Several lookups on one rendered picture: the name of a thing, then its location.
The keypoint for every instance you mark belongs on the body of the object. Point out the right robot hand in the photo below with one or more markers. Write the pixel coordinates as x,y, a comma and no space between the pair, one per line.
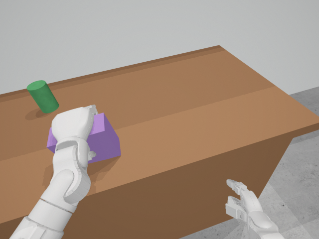
241,208

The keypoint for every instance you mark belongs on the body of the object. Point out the sponge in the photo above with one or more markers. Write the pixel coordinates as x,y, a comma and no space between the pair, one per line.
102,139

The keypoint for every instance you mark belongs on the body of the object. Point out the table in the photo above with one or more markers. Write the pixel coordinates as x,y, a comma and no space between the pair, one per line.
186,123

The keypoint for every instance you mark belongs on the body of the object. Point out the left robot hand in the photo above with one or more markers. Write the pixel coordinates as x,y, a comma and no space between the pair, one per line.
75,123

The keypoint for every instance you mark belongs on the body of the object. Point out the right robot forearm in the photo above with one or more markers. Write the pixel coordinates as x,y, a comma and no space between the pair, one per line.
260,226

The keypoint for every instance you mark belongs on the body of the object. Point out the left robot forearm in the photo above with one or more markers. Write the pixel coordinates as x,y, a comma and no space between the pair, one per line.
69,185

